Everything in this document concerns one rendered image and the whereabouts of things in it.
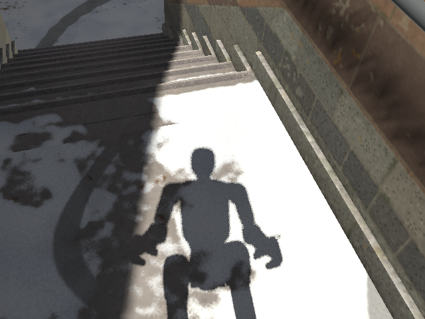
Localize stairs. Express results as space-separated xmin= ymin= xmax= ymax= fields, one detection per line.
xmin=0 ymin=33 xmax=237 ymax=108

